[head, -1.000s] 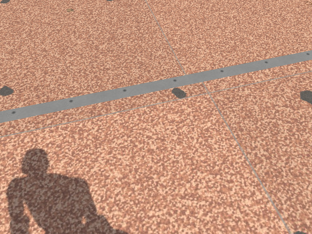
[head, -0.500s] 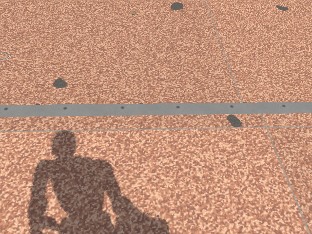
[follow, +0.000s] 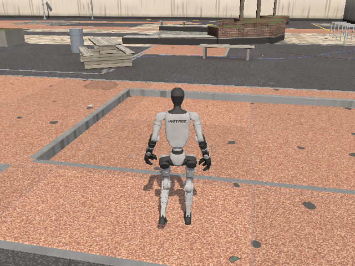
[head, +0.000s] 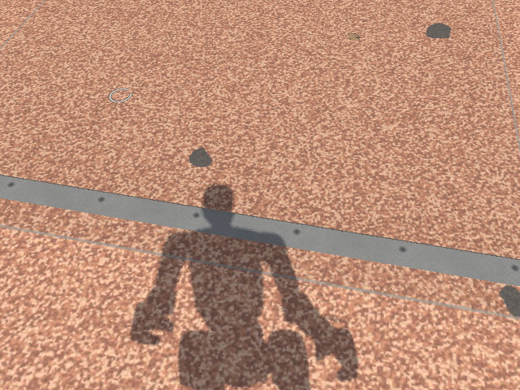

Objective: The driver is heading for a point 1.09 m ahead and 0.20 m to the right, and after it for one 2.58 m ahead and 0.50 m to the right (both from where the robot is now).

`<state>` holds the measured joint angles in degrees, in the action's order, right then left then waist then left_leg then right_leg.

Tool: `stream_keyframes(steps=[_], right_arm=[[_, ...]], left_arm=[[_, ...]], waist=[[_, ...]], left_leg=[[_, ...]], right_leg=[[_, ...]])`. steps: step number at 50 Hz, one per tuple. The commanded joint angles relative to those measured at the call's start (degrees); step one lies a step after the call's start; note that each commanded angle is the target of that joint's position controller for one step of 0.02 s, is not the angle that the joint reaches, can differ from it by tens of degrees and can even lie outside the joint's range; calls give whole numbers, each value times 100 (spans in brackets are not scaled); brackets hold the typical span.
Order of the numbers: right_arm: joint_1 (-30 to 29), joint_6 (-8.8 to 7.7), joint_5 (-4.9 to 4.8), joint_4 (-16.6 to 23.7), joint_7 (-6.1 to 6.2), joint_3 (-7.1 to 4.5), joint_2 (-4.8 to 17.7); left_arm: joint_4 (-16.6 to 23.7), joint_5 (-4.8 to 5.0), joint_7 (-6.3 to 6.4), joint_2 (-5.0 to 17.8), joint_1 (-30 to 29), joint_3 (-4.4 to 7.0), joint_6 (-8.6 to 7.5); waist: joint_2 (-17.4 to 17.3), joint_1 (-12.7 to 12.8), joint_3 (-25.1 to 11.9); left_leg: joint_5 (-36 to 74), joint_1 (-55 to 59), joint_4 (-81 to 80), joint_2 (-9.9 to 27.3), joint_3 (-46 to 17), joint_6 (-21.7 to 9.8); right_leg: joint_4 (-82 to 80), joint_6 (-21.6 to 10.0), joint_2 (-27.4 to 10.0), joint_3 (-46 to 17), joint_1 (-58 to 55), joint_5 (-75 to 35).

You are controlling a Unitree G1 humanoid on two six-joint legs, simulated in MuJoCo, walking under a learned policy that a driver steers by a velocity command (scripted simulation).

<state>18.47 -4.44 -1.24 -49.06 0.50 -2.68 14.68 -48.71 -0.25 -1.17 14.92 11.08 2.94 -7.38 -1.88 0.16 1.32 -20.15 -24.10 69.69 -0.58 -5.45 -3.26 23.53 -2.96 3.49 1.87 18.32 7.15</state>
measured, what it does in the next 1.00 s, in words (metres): walks ahead, turning right: left foot, then right foot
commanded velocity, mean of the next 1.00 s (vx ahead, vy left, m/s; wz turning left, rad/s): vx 0.50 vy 0.00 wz -0.25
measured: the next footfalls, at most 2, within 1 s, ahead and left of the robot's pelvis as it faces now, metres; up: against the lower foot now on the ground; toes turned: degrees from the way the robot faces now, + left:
left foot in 0.36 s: +0.35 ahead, +0.17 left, +0.00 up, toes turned +2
right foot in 0.92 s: +0.61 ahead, -0.11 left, +0.00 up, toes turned -21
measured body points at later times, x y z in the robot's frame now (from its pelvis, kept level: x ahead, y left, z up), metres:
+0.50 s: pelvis +0.27 +0.07 +0.00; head +0.29 +0.09 +0.45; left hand +0.33 +0.34 -0.14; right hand +0.39 -0.20 -0.10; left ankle +0.31 +0.16 -0.74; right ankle +0.19 -0.08 -0.64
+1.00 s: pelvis +0.52 -0.01 -0.02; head +0.55 -0.03 +0.43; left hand +0.76 +0.18 -0.12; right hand +0.48 -0.30 -0.14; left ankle +0.41 +0.17 -0.63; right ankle +0.57 -0.10 -0.74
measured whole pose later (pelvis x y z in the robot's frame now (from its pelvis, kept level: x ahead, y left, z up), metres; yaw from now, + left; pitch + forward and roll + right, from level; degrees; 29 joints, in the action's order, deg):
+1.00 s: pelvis +0.52 -0.01 -0.02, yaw -21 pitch +1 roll +0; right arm 15.8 -5.7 -1.8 -48.5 0.5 -3.5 15.5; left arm -40.9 1.1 -2.6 15.1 8.3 4.3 -2.2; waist -0.1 -0.9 3.8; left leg -26.0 -16.8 70.9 3.0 0.8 0.4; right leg 35.6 -6.8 4.1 2.7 25.6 11.6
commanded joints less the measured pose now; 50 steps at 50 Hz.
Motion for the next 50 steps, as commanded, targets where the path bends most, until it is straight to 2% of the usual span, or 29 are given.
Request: stream_keyframes(steps=[1, 4, 6, 9, 13, 15, 16, 17, 18, 19, 20, 21, 22, 23, 25, 28, 32, 35, 39, 41, 42, 43, 44, 45, 46, 47, 48, 49, 50], right_arm=[[137, -59, 32, 414, -11, -71, 251], [-361, -45, 107, 654, -1, 6, 157], [-781, -74, 124, 785, -24, 46, 146], [-1370, -109, 74, 925, -78, 78, 154], [-1918, -136, -5, 1179, -170, 48, 309], [-1857, -183, 5, 1239, -206, -10, 439], [-1474, -206, 23, 1148, -202, -84, 554], [-639, -221, 44, 901, -161, -236, 835], [506, -217, 138, 720, -89, -392, 1337], [870, -134, 190, 614, -108, -480, 1764], [913, -146, 164, 610, -127, -346, 1164], [492, -169, 116, 657, -128, -248, 884], [9, -187, 112, 713, -149, -179, 688], [-316, -208, 118, 721, -177, -134, 496], [-541, -277, 173, 637, -186, -128, 365], [-406, -335, 222, 432, -126, -202, 490], [-260, -268, 242, 253, -3, -251, 616], [-64, -221, 184, 155, 64, -295, 773], [293, -74, 102, -16, 88, -335, 874], [260, 24, 46, -23, 89, -357, 960], [209, 57, 23, 1, 101, -378, 1056], [135, 91, -2, 31, 122, -405, 1173], [25, 133, -14, 60, 136, -422, 1260], [-110, 141, -46, 100, 141, -403, 1262], [-22, 69, 103, 257, 136, -299, 942], [400, -150, 145, 599, 43, -73, 242], [-296, -385, -70, 725, -39, -188, 786], [-562, -445, -210, 834, -59, -203, 829], [-614, -452, -98, 808, -4, -198, 775]], left_arm=[[143, -11, -31, 397, 167, 53, -60], [2, 47, 2, 711, 406, 124, -58], [-39, 76, 37, 820, 524, 147, -8], [-140, 143, 52, 911, 792, 140, 62], [-321, 190, 42, 969, 1162, 130, 164], [-355, 203, 55, 1013, 1170, 134, 239], [-338, 199, 69, 1052, 1074, 132, 278], [-306, 158, 73, 944, 1040, 83, 294], [-101, 38, 74, 631, 925, -48, 266], [-43, 109, 67, -103, 1631, -243, 152], [-147, 257, 83, 545, 1483, -83, 88], [-9, 353, 96, 835, 1049, 27, 75], [32, 308, 134, 773, 810, 36, 111], [47, 222, 156, 695, 699, 67, 175], [22, 224, 130, 473, 866, 88, 334], [142, 216, 108, 298, 706, 110, 463], [394, 151, 45, 209, 152, 110, 485], [649, 111, -62, 104, -481, 48, 482], [1036, 137, -203, 72, -1135, 18, 484], [1184, 157, -278, 101, -1169, 37, 503], [1228, 162, -297, 174, -1075, 82, 519], [1231, 160, -294, 301, -825, 153, 541], [1121, 181, -275, 525, -210, 278, 555], [887, 188, -196, 874, 732, 477, 566], [744, 183, -41, 1453, 1421, 652, 627], [926, 167, -51, 1860, 1072, 645, 548], [915, 120, -92, 1332, 1298, 511, 508], [848, 106, -102, 1007, 1145, 429, 458], [913, 142, -105, 785, 713, 357, 423]], waist=[[495, -102, -271], [457, -36, -49], [439, 78, -18], [514, 284, 59], [612, 414, 164], [619, 247, 155], [620, -26, -13], [511, -409, -504], [-89, -871, -1397], [-1643, -577, -2089], [-1066, -731, -1936], [-749, -615, -1183], [-421, -423, -842], [-344, -271, -532], [-470, -20, -346], [-223, 60, -134], [-121, -32, 91], [-47, -260, 295], [-19, -466, 511], [-99, -370, 469], [-220, -261, 303], [-372, -70, 61], [-438, 297, -299], [-295, 815, -788], [624, 944, -1250], [1680, 248, -2030], [874, 719, -2172], [723, 599, -1333], [156, 282, -752]], left_leg=[[308, -1051, -269, 684, -83, -1], [735, -1322, -1226, 836, 118, 144], [1396, -1299, -2020, 823, 221, 186], [2114, -909, -3037, 606, 458, 238], [1963, -817, -3650, 476, 485, 125], [1596, -438, -3972, 361, 513, 3], [1507, 153, -4178, 226, 611, -71], [1477, 1314, -4269, 190, 608, -208], [1492, 2990, -4213, 1279, -502, -594], [661, 4631, -4793, 2572, -2854, -1364], [106, 4307, -5146, 2499, -3306, -1292], [327, 3619, -5211, 2338, -2416, -1047], [737, 2917, -5376, 2077, -1723, -900], [989, 2376, -5601, 1836, -1194, -806], [1482, 1772, -5944, 1582, -480, -724], [2411, 1656, -6102, 1558, 235, -768], [2663, 1853, -6147, 1512, 895, -674], [2626, 1997, -6157, 1575, 1255, -601], [2926, 2726, -5861, 1786, 1517, -544], [3879, 2928, -5468, 1814, 1696, -455], [4841, 2970, -5139, 1807, 1780, -400], [5822, 2991, -4661, 1791, 1839, -339], [6431, 2869, -3807, 1709, 1908, -263], [6041, 2282, -2535, 1455, 2015, -65], [3027, 655, -579, 1069, 1967, 209], [-1343, -1543, 1380, -195, 893, 513], [-1112, -2114, 1549, 48, -109, 378], [-726, -2379, 1266, 285, -18, 243], [-267, -2126, 683, 554, 11, 218]], right_leg=[[-1470, -1127, -1594, -1844, -930, -209], [-1742, -1238, -1630, -1423, -750, -587], [-1775, -1136, -1525, -1115, -775, -693], [-1661, -925, -1348, -712, -756, -753], [-1376, -792, -1640, -831, -1318, -542], [-1042, -698, -1760, -1023, -1469, -708], [-611, -602, -1666, -979, -1427, -1233], [355, -452, -1351, -766, -1167, -1798], [2195, -195, -931, -419, -108, -769], [4133, 123, -90, -188, 2013, 2273], [4956, 83, -299, -950, 2542, 2496], [5090, 8, -547, -950, 2798, 1985], [4909, 34, -798, -832, 2582, 1481], [4634, 61, -949, -830, 2412, 1125], [4413, 97, -1089, -825, 1916, 703], [4167, 152, -1067, -909, 2147, 177], [3008, 176, -987, -863, 2434, -804], [2221, 101, -960, -457, 2360, -1213], [1681, -68, -903, -90, 2605, -763], [1510, -229, -736, 179, 2321, -232], [1499, -333, -547, 380, 1932, 64], [1531, -445, -327, 546, 1440, 374], [1446, -589, -85, 647, 609, 530], [941, -813, 125, 559, -847, 97], [763, -1194, -894, -1093, -2534, -190], [-214, -2431, -2277, -4658, -4096, 608], [-785, -2232, -2315, -4786, -4042, 853], [-714, -1953, -2118, -3868, -3398, 625], [-699, -1678, -1796, -3105, -2416, 72]])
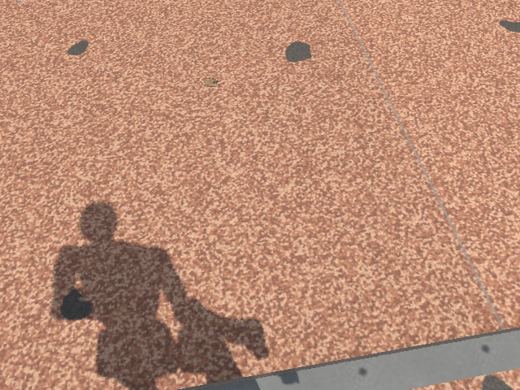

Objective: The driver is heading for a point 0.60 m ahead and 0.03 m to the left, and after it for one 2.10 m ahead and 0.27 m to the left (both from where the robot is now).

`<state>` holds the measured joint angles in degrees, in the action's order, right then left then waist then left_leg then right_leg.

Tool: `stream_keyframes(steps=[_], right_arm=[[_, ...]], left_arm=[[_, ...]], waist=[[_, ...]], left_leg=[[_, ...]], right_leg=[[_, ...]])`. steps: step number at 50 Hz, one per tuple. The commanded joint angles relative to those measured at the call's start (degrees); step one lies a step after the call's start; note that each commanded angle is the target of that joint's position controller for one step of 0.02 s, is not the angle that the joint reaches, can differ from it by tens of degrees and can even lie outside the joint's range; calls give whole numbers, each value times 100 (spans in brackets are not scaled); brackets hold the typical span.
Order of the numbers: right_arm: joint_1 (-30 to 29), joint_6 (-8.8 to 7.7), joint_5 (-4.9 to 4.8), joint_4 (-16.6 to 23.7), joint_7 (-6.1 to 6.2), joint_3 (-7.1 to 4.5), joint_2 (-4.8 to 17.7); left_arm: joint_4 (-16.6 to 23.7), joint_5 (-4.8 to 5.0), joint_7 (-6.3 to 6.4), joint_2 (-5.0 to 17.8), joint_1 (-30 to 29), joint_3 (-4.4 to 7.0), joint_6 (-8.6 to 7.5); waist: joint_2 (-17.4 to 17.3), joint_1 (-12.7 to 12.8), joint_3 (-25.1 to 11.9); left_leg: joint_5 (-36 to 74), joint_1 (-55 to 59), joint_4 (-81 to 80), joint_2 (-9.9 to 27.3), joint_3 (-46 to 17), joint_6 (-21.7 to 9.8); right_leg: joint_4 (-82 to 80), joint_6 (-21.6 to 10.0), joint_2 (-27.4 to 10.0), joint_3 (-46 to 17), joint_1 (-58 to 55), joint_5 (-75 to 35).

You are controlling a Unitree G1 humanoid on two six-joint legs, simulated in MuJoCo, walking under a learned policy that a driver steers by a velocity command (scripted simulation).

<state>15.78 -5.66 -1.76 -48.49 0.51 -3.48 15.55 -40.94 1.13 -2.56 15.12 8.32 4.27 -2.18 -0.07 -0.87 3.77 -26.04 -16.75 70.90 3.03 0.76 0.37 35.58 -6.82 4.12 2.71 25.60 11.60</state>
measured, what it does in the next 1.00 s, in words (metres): walks ahead: left foot, then right foot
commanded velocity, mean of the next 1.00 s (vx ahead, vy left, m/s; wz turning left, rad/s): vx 0.50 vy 0.00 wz -0.11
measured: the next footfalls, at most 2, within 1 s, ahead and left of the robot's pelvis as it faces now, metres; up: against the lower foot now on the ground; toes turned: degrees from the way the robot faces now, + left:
left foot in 0.38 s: +0.36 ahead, +0.11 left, +0.00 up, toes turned -11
right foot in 0.88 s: +0.54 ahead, -0.24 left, -0.01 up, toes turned -6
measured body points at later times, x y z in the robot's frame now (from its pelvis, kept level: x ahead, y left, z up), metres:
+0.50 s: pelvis +0.27 +0.03 +0.01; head +0.27 +0.03 +0.46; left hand +0.40 +0.28 -0.11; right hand +0.34 -0.26 -0.09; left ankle +0.32 +0.11 -0.72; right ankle +0.14 -0.08 -0.62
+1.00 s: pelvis +0.50 -0.10 -0.03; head +0.52 -0.12 +0.42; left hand +0.79 +0.08 -0.07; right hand +0.42 -0.35 -0.16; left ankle +0.33 +0.11 -0.69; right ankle +0.52 -0.23 -0.72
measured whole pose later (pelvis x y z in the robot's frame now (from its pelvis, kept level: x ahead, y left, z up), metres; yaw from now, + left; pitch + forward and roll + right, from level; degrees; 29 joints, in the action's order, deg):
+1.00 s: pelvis +0.50 -0.10 -0.03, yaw -3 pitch +3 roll -2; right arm 28.9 -1.7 -1.9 -47.6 0.7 -3.8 14.4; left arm -40.0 2.2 -5.0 12.6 -2.1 4.1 -10.2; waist -4.5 -8.4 0.3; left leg -33.9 -9.2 52.1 3.0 -12.8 -1.9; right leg 49.3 -5.4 -0.7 2.7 29.8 -5.3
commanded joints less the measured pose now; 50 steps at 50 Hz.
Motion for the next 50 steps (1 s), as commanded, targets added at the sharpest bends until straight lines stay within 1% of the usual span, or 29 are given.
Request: stream_keyframes(steps=[1, 4, 8, 10, 12, 15, 17, 18, 19, 20, 21, 22, 23, 24, 25, 27, 33, 35, 39, 40, 41, 43, 44, 45, 46, 47, 48, 49, 50], right_arm=[[-327, -279, 122, 693, 47, -177, 750], [-142, -53, 212, 735, 32, -211, 644], [-951, 12, 266, 1025, 59, -102, 391], [-1355, -35, 325, 1123, -29, -38, 270], [-1404, -70, 274, 1117, -116, -14, 177], [-1308, -124, 162, 1117, -175, -123, 467], [-1077, -188, 183, 1101, -206, -204, 648], [-777, -199, 164, 1109, -191, -221, 613], [-233, -242, 222, 973, -190, -301, 830], [448, -256, 330, 924, -198, -403, 1265], [974, -186, 221, 686, -244, -439, 1368], [1080, -170, 70, 619, -267, -324, 873], [695, -148, 68, 712, -245, -243, 623], [350, -127, 111, 787, -242, -163, 523], [110, -123, 103, 827, -244, -109, 421], [-16, -123, 124, 790, -228, -60, 338], [438, 41, 77, 419, -98, -172, 876], [620, -3, 154, 378, -119, -156, 841], [773, 106, 97, 424, -141, -80, 664], [1246, 128, 21, 248, -22, -118, 615], [1389, 161, 2, 269, 77, -145, 681], [1338, 272, 8, 379, 144, -223, 783], [1596, 250, 49, 363, 163, -266, 838], [1653, 266, 20, 360, 162, -275, 788], [2642, 313, -78, 181, 105, -147, 272], [3220, 350, -80, -48, 73, -80, 61], [2964, 392, -18, -22, 21, -37, -60], [1710, 399, 5, 321, -30, 11, -53], [898, 366, -10, 730, -51, 20, 8]], left_arm=[[225, -16, 55, 558, 614, 165, -113], [332, -59, 134, 568, 524, 156, -169], [189, -42, 298, 788, 971, 208, -158], [115, -37, 348, 743, 1151, 184, -109], [44, -93, 329, 763, 1295, 190, -88], [130, -116, 261, 683, 1269, 160, -89], [229, -91, 278, 665, 1152, 151, -63], [197, 29, 318, 710, 1060, 160, -29], [224, 27, 352, 668, 935, 134, -10], [324, -65, 370, 379, 1386, 42, -16], [140, 46, 362, -4, 2321, -64, -55], [117, 136, 354, 624, 1880, 56, -102], [268, 136, 357, 930, 1058, 145, -83], [358, 43, 357, 869, 733, 126, -43], [368, -24, 319, 782, 776, 141, -26], [337, -2, 264, 542, 890, 113, -14], [599, -122, 201, 70, -11, -93, -105], [378, -120, 107, 350, 290, 26, -161], [619, -72, -13, 338, -448, 25, -298], [708, -30, -79, 433, -701, 63, -381], [807, -66, -123, 510, -1057, 57, -444], [784, -41, -184, 532, -1116, 59, -531], [825, 92, -238, 625, -1537, 107, -585], [839, 112, -272, 569, -1583, 86, -631], [863, 48, -260, 635, -1997, 135, -767], [873, 103, -229, 641, -2251, 198, -918], [678, 157, -222, 494, -1836, 215, -1018], [238, 175, -232, 509, -336, 268, -1025], [-183, 130, -254, 737, 1383, 376, -956]], waist=[[8, 173, -797], [89, -83, -666], [264, 138, -407], [396, 335, -421], [610, 400, -638], [584, 301, -598], [649, 103, -481], [817, -129, -385], [562, -428, -758], [-474, -382, -1664], [-2066, -127, -2024], [-1432, -339, -1337], [-651, -397, -574], [-251, -248, -313], [-237, -27, -235], [-405, 155, -229], [-319, -130, -532], [-281, -69, -829], [-520, -206, -351], [-854, -390, -300], [-747, -535, -256], [-797, -540, -227], [-759, -786, 1], [-755, -810, 25], [-11, -1276, -70], [678, -1434, -116], [1032, -1099, -382], [1161, -48, -803], [1581, 915, -1665]], left_leg=[[605, -2458, 85, 371, -593, -106], [1013, -1869, -607, 441, -512, 99], [2254, -1942, -2214, 221, -376, 257], [3121, -1698, -3131, 52, -312, 146], [3617, -948, -3193, -203, -147, 131], [2949, -730, -2843, -288, -98, 16], [2156, -609, -3234, -352, -46, -168], [1556, -510, -4122, -340, -125, -297], [2139, 315, -4463, -153, -332, -518], [2535, 1965, -4299, 962, -1684, -1148], [1770, 3266, -4946, 1949, -4076, -2180], [527, 2878, -5405, 1970, -4527, -2196], [605, 2128, -5411, 1814, -3709, -1967], [1031, 1411, -5516, 1581, -3049, -1807], [1129, 981, -5674, 1306, -2644, -1698], [1378, 630, -5954, 932, -2055, -1504], [3575, 866, -5906, 712, -1003, -1438], [3767, 909, -5439, 770, -938, -1478], [2992, 561, -4965, 772, -1222, -1403], [2328, 1685, -4576, 996, -1727, -1326], [2112, 2546, -4316, 1134, -2034, -1324], [2086, 2614, -4013, 1218, -2443, -1315], [1466, 2794, -3730, 1092, -2654, -1391], [1280, 2691, -3565, 1118, -2829, -1415], [1258, 2911, -3164, 679, -2641, -1277], [1304, 2665, -2638, 346, -2196, -940], [866, 1137, -2064, 117, -1753, -644], [381, -1108, -1276, -267, -978, -318], [-542, -2773, 149, -327, -906, -241]], right_leg=[[-1923, -1118, -1581, -2634, -2440, -869], [-2174, -1103, -1281, -2169, -1507, -1555], [-2152, -882, -985, -1708, -1123, -1789], [-2008, -645, -817, -1522, -1145, -1762], [-1871, -577, -786, -1446, -907, -1790], [-1520, -636, -1074, -1762, -1070, -1864], [-1123, -552, -1169, -2055, -1446, -2189], [-707, -409, -1122, -2132, -1791, -2519], [165, -261, -882, -1982, -1795, -2759], [1851, -42, -425, -1679, -859, -1343], [3667, 291, 439, -1277, 1079, 2202], [4255, 233, 170, -1524, 2071, 2179], [4472, 223, -94, -1410, 2257, 1573], [4301, 247, -341, -1236, 2027, 1141], [3897, 280, -629, -1184, 1774, 778], [3098, 342, -930, -1012, 1325, 486], [1073, 657, -936, -508, 958, -726], [1557, 667, -932, -533, 735, -1664], [1143, 523, -706, -343, 612, -1110], [883, 441, -1059, -1072, 1563, -1668], [583, 465, -1061, -1151, 2432, -1303], [284, 528, -1072, -1276, 2344, -797], [250, 576, -1099, -1236, 2922, -849], [240, 595, -1094, -1259, 2882, -732], [-84, 708, -875, -1021, 2918, -323], [-334, 764, -851, -1044, 2389, -1362], [-520, 626, -1049, -1310, 524, -2496], [-1040, 339, -1430, -1796, -2200, -2375], [-1127, -103, -2187, -2988, -4291, -353]])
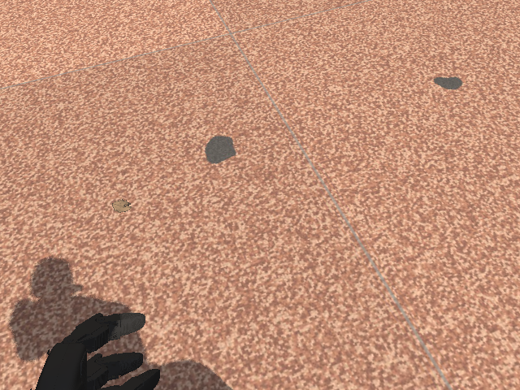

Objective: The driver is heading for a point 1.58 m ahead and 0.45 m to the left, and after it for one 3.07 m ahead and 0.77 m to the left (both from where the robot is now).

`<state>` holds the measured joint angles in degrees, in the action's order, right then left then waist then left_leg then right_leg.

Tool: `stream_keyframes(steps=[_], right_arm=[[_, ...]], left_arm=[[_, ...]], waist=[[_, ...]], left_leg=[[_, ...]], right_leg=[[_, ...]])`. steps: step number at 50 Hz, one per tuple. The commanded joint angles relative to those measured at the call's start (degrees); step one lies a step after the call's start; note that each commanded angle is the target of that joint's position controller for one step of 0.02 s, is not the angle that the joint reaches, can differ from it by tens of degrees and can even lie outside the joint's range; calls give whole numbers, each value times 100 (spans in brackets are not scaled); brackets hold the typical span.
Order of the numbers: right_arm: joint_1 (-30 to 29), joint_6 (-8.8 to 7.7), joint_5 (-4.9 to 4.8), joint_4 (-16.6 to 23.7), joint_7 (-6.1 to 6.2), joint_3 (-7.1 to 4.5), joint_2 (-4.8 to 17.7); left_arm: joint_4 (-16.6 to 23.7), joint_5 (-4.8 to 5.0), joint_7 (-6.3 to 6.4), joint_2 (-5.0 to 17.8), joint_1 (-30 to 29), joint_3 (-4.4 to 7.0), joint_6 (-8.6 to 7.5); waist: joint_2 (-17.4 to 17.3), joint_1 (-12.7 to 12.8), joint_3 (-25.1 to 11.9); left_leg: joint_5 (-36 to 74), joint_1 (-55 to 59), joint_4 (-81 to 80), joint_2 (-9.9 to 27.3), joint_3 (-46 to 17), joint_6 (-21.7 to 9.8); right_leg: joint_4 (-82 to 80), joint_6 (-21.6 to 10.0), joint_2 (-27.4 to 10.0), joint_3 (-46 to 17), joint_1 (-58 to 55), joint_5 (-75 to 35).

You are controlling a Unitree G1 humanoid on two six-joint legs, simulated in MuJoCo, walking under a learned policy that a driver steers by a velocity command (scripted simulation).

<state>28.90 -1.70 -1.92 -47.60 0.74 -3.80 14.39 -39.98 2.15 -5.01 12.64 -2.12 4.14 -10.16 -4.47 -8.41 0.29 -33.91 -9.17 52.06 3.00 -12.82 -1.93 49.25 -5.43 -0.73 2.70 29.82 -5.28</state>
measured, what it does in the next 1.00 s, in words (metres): goes down, turning left: left foot 0.15 m lower, then right foot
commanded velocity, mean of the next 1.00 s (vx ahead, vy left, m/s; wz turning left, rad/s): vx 0.35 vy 0.00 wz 0.51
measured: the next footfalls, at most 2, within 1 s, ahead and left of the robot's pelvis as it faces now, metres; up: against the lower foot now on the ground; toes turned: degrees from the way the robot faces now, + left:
left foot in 0.34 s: +0.35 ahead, +0.05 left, -0.15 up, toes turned +9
right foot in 0.72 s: +0.61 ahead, -0.08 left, -0.15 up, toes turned +33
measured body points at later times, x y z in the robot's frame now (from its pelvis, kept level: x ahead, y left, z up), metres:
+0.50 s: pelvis +0.30 +0.00 -0.14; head +0.32 +0.01 +0.31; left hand +0.38 +0.27 -0.25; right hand +0.45 -0.23 -0.26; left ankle +0.31 +0.04 -0.85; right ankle +0.35 -0.18 -0.77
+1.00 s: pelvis +0.43 -0.03 -0.13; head +0.44 -0.01 +0.32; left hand +0.41 +0.27 -0.23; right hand +0.69 -0.18 -0.22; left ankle +0.38 +0.08 -0.85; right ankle +0.57 -0.10 -0.85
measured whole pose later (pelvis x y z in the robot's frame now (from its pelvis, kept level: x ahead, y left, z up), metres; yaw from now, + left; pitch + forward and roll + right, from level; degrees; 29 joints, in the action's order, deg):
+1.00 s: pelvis +0.43 -0.03 -0.13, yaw +32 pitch +1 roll -1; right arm 11.3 2.6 0.3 -39.1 -0.1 -3.3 16.1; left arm -41.0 -0.3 1.1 14.1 9.3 3.5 0.8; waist -0.1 1.3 1.0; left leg -19.1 -21.8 39.4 -0.1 -2.1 0.6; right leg 27.9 0.4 -0.5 0.1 22.6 6.5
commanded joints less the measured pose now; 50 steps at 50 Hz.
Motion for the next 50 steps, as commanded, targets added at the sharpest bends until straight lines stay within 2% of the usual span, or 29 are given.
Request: stream_keyframes(steps=[1, 3, 5, 6, 7, 9, 11, 14, 16, 17, 18, 19, 20, 21, 22, 23, 24, 27, 30, 34, 35, 36, 37, 38, 39, 41, 43, 48, 50], right_arm=[[-1023, -68, -60, 884, -55, 19, 358], [-1844, -196, -39, 979, -34, -98, 466], [-1916, -263, 35, 918, -29, -81, 139], [-2238, -372, -28, 909, -46, -136, 182], [-2328, -460, -14, 916, -117, -147, 163], [-1508, -558, 111, 628, -377, -137, -109], [-782, -464, -4, 428, -523, -108, -278], [-567, -186, 119, 378, -502, -193, 203], [608, -119, 280, -68, -489, -266, 265], [867, -205, 359, -173, -452, -186, 286], [310, -364, 473, 231, -424, -181, 868], [-94, -366, 282, 518, -344, -321, 1097], [-667, -292, 231, 722, -300, -349, 1179], [-1242, -177, 261, 801, -247, -450, 1583], [-1637, -187, 344, 1024, -224, -413, 1345], [-1731, -222, 359, 1100, -215, -239, 844], [-1691, -247, 299, 1074, -230, -181, 796], [-1537, -222, 125, 898, 26, -220, 1004], [-1335, 11, 29, 780, 198, -226, 860], [-1436, 200, 2, 898, 180, -231, 670], [-1587, 191, 2, 983, 167, -218, 578], [-1654, 147, 95, 1134, 149, -138, 262], [-783, 107, 102, 1126, 122, -88, 99], [-457, 96, 92, 1145, 26, -155, 695], [-923, 192, 51, 1094, 27, -242, 947], [-1327, 436, 87, 1130, 87, -232, 849], [-1215, 515, 122, 1112, 31, -115, 480], [-1261, 381, 223, 1049, -85, -3, 385], [-1104, 389, 279, 959, -126, -26, 442]], left_arm=[[-489, 25, 53, 1047, 3068, 426, -19], [-555, -88, 192, 960, 2494, 395, 149], [-620, -68, 293, 746, 2103, 352, 184], [-656, -21, 362, 494, 2296, 285, 89], [-683, -14, 425, 418, 2196, 257, 48], [-494, -70, 615, 218, 1008, 176, 142], [-388, -43, 721, 319, 361, 191, 182], [-472, 243, 699, 240, 647, 140, 195], [-523, 148, 690, 632, 724, 207, 241], [-447, -76, 668, 419, 927, 180, 265], [-77, -169, 548, 258, 2119, 81, 190], [-55, -281, 460, 660, 2251, 55, 105], [-121, -219, 454, 1047, 2204, 182, 148], [94, -89, 530, 864, 2014, 129, 212], [83, 114, 581, 940, 2039, 127, 343], [-68, -23, 613, 1183, 2003, 179, 506], [-105, -174, 638, 1130, 1875, 193, 616], [156, -513, 744, 767, 934, 86, 617], [371, -385, 649, 396, 319, -15, 525], [463, -264, 618, 485, 451, 59, 527], [398, -298, 619, 613, 770, 114, 496], [329, -366, 668, 954, 1332, 207, 497], [348, -472, 688, 1155, 1723, 217, 594], [342, -294, 668, 1149, 1709, 241, 671], [450, -258, 693, 830, 1509, 173, 727], [535, -331, 702, 621, 894, 64, 895], [567, -389, 675, 847, 423, 102, 971], [385, -222, 612, 900, 619, 112, 1004], [282, -189, 616, 802, 818, 49, 1030]], waist=[[1859, 2100, -1291], [1124, 1902, 38], [1128, 1573, 414], [676, 1665, 673], [784, 1608, 710], [802, 858, 393], [1075, 315, -4], [334, 162, 86], [-402, -610, -76], [-879, -555, 60], [-1654, 465, -429], [-1119, 429, -825], [-16, 740, -625], [207, 1092, -1034], [162, 1218, -931], [862, 1193, -731], [977, 1204, -587], [482, 933, -286], [180, 639, -619], [-111, 859, -681], [-138, 1069, -688], [338, 1247, -1067], [1848, 940, -1805], [2104, 833, -2116], [1636, 1024, -1561], [1139, 916, -774], [1228, 630, -434], [1396, 724, -797], [1228, 609, -736]], left_leg=[[379, -4009, 2498, -37, 286, -115], [980, -4470, 2054, 127, 531, -177], [1215, -4629, 1634, 219, 952, -237], [2012, -4876, 733, 182, 984, -255], [2701, -4653, 105, 137, 1154, -191], [5965, -1446, -1650, -337, 1630, 101], [7083, 418, -1192, -322, 1422, 122], [6284, 587, -1996, -291, 1419, -33], [7113, 1103, -3956, -24, 1234, -825], [6912, 1809, -3562, 101, 1003, -1037], [7855, 2941, -1813, 797, -327, -1373], [7889, 3034, -2052, 1184, -1175, -1762], [7121, 2538, -2360, 1234, -1318, -1877], [4227, 1922, -3047, 1820, -2992, -2487], [3472, 1006, -2936, 2319, -4284, -2724], [3698, 373, -2898, 2095, -4051, -2567], [3446, -241, -2979, 1607, -3403, -2300], [4934, -1247, -2843, 415, -1508, -1555], [5251, -1435, -2582, -386, -544, -929], [4221, -679, -1988, -297, -1120, -646], [3865, -885, -1626, -437, -1072, -482], [2694, -1675, -449, -793, -647, -177], [-838, -2749, 1047, -1541, -62, 184], [-869, -3235, 1955, -1008, 149, 370], [-355, -3473, 2313, -730, 405, 525], [396, -3114, 2182, -491, 654, 606], [700, -2004, 1188, -489, 1056, 546], [1508, -662, -1254, -328, 1188, 281], [2022, 165, -2228, -487, 1364, 50]], right_leg=[[-2387, -300, -1950, -3268, -4817, 2855], [-2359, -324, -1736, -2550, -3670, 2677], [-2290, -326, -1523, -1954, -3332, 2242], [-2140, -68, -1272, -1512, -3318, 2840], [-2080, 4, -1164, -1212, -3189, 2860], [-1859, 186, -491, 180, -650, 2843], [-1887, 105, -722, 283, 645, 2749], [-149, 189, -709, 480, -171, 1593], [3043, 388, -87, 912, -858, 2071], [4533, 375, 186, 722, 236, 4132], [4583, 187, -9, -480, 1711, 4341], [3629, 264, -138, -1055, 2058, 3790], [3197, 416, -199, -1038, 2147, 3204], [3059, 650, -228, -1117, 2181, 2954], [2949, 922, -496, -1441, 2233, 3111], [2862, 1082, -573, -1538, 2006, 3175], [2367, 1120, -576, -1472, 1676, 3118], [697, 1103, -405, -1053, 780, 1778], [-837, 991, 305, -510, -521, 472], [-2031, 809, 459, -736, -902, 553], [-2398, 648, 277, -767, -1490, 26], [-2277, 240, -685, -1504, -2750, -1351], [-2158, -891, -2224, -3124, -4074, -2985], [-2385, -1278, -2749, -4080, -4061, -1509], [-2592, -1109, -2221, -3594, -3582, -128], [-2953, -662, -1551, -2567, -2176, 1235], [-3257, -434, -1014, -1657, -887, 1159], [-3234, -653, -1127, -1410, -1026, 1428], [-3047, -319, -943, -1236, -635, 2291]])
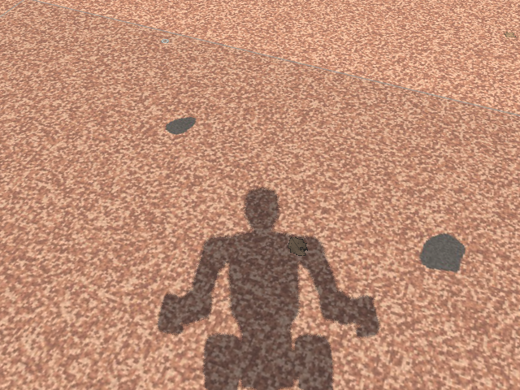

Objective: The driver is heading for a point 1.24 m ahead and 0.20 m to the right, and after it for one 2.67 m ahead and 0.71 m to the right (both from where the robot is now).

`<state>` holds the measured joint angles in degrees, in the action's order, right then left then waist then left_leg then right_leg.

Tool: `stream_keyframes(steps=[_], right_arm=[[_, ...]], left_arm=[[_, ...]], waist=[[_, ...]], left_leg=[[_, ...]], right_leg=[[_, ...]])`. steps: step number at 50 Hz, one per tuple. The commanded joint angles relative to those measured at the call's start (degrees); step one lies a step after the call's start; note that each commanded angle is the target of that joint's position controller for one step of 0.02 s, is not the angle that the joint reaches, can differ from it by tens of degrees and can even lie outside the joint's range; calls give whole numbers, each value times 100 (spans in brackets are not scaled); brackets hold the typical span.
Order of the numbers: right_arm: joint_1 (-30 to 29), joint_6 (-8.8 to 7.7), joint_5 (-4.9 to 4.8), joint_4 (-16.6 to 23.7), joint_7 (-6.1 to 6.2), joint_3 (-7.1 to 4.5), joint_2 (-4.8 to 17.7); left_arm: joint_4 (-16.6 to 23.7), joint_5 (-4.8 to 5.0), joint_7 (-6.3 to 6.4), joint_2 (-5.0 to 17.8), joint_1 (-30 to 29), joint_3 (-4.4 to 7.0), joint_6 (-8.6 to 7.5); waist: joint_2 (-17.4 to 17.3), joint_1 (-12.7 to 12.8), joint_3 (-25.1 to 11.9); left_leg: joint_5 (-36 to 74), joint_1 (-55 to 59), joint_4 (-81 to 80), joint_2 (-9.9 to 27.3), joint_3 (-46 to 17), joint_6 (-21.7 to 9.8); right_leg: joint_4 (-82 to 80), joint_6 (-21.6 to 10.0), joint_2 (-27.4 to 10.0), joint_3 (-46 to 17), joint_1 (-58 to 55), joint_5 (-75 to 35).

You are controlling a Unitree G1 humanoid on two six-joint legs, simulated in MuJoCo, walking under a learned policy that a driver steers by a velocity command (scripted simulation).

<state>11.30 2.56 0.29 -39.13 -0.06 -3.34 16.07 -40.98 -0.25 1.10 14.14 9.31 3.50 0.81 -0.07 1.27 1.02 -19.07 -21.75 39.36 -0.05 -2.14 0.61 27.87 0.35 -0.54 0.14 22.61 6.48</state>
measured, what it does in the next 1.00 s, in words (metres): steps on the spot: left foot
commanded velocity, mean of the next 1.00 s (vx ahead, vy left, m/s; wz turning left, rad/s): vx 0.02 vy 0.00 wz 0.05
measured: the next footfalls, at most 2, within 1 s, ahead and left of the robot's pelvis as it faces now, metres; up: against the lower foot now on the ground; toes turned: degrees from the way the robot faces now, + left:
left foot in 0.02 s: +0.06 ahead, +0.11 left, +0.00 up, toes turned -1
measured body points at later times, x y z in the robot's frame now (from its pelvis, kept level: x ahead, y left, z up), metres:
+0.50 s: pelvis +0.05 +0.01 +0.01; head +0.06 +0.01 +0.45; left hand +0.14 +0.27 -0.12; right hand +0.17 -0.24 -0.12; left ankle +0.02 +0.11 -0.73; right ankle +0.09 -0.14 -0.73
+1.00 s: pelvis +0.06 +0.00 +0.01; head +0.07 +0.00 +0.46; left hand +0.13 +0.26 -0.14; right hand +0.11 -0.25 -0.14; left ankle +0.02 +0.11 -0.73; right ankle +0.09 -0.14 -0.73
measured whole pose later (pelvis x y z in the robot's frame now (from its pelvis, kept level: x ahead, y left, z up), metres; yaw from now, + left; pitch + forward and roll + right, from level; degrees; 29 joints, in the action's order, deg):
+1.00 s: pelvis +0.06 +0.00 +0.01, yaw +1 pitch -2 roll +0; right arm 14.8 -0.1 0.2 -55.5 1.8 -1.5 11.6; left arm -59.4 0.1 2.3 13.3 9.0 2.3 1.0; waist 0.3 0.5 2.3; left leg -19.0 -8.3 28.9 -1.2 -1.9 -0.5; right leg 29.3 1.5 -1.1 -1.4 14.3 13.5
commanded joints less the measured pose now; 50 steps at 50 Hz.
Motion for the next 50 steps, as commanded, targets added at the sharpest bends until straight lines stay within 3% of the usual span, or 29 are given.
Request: stream_keyframes(steps=[1, 2, 3, 4, 5, 6, 8, 12, 16, 23, 30, 49, 50], right_arm=[[603, -35, 147, 220, -32, -73, 425], [342, -23, 206, 337, 26, -146, 911], [70, -49, 272, 350, 11, -91, 719], [-365, -125, 284, 437, 16, -9, 493], [-427, -189, 263, 376, 19, 25, 379], [-360, -236, 219, 319, 20, 30, 385], [-159, -286, 165, 185, 21, 70, 302], [58, -290, 124, 48, 47, 90, 245], [115, -288, 79, -65, 75, 77, 188], [181, -276, 27, -318, 72, 45, 123], [284, -282, 5, -635, 122, 20, 144], [542, -318, -2, -1488, 208, 85, 124], [673, -309, -13, -1583, 214, 84, 113]], left_arm=[[311, 26, -17, 503, -145, 45, -80], [380, -70, -71, 306, 86, -12, -122], [449, -33, -43, 430, -253, 12, -150], [396, -19, -27, 563, -327, 49, -152], [279, -75, -23, 487, -240, 40, -149], [184, -139, -8, 489, -128, 43, -141], [97, -135, -29, 515, 35, 38, -143], [-88, -78, -36, 586, 82, 37, -177], [-265, -60, -31, 541, 163, 9, -231], [-542, -9, 43, 598, 197, 0, -191], [-851, 12, 89, 595, 112, -6, -117], [-1674, 31, 136, 527, -34, -20, -22], [-1759, 36, 136, 475, 63, -33, -16]], waist=[[479, -333, -676], [-726, 38, -557], [-1303, -90, -311], [-1110, 1, 22], [-1045, 38, 27], [-1010, 15, -9], [-795, 24, -1], [-113, -74, 96], [95, -83, -138], [57, -72, -298], [-35, -64, -210], [-13, -74, 23], [-65, -86, -90]], left_leg=[[582, 1659, -1345, 164, -202, -401], [247, 1327, -1798, 1105, -1394, -806], [-933, 122, -2486, 1405, -1875, -1138], [-1619, -259, -2579, 1110, -1634, -964], [-1656, -267, -2474, 850, -1339, -724], [-1518, -172, -2382, 702, -1145, -577], [-1241, -123, -2250, 569, -989, -430], [-621, 189, -1959, 349, -737, -353], [393, 548, -1659, 261, -557, -395], [1241, 722, -1458, 159, -353, -341], [1417, 726, -1461, 128, -273, -271], [1079, 765, -1661, 77, -123, -187], [423, 818, -1735, 43, -100, -223]], right_leg=[[-626, -477, -753, -801, 418, 1601], [188, -20, -172, -126, 595, 1755], [323, 74, -65, -72, -7, 1531], [359, 77, -131, -194, -475, 978], [202, 89, -83, -116, -682, 625], [125, 123, -82, -101, -816, 422], [-75, 128, -201, -226, -1025, 211], [-247, 104, -265, -306, -883, 257], [-202, 87, -285, -318, -976, -126], [-24, 5, -286, -306, -1197, -539], [14, -38, -252, -282, -1310, -600], [-168, -72, -137, -203, -1349, -321], [-120, -82, -32, -86, -1363, 295]])
Over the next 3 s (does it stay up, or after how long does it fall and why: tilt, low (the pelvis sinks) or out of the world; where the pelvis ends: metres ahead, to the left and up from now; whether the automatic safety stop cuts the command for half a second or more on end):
stays up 1.08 -0.13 0.02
